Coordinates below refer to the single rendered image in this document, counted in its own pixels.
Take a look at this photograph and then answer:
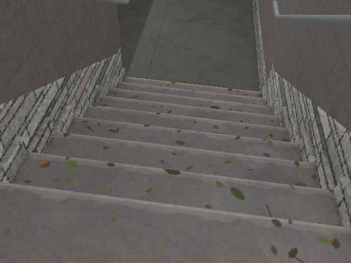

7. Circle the stairs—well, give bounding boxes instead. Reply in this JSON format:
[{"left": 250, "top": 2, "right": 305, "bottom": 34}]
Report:
[{"left": 11, "top": 76, "right": 342, "bottom": 226}]

